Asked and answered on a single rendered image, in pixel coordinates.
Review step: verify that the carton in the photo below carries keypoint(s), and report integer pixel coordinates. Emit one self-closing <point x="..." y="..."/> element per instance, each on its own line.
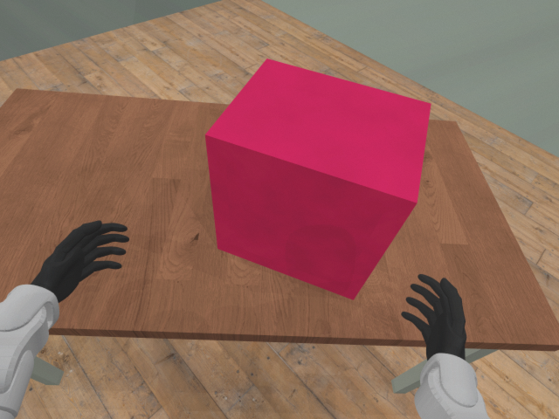
<point x="313" y="176"/>

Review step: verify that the table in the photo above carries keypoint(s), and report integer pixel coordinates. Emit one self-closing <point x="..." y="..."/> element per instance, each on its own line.
<point x="73" y="158"/>

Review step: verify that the robot right forearm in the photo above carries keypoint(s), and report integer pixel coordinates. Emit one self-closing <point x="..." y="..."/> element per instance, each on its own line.
<point x="449" y="390"/>

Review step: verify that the robot left hand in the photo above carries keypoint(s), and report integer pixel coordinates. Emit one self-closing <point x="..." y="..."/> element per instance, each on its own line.
<point x="73" y="259"/>

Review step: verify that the robot left forearm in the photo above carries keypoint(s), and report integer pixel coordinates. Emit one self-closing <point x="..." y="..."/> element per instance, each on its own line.
<point x="26" y="316"/>

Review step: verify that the robot right hand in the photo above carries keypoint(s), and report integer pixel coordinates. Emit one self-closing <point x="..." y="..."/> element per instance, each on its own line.
<point x="446" y="332"/>

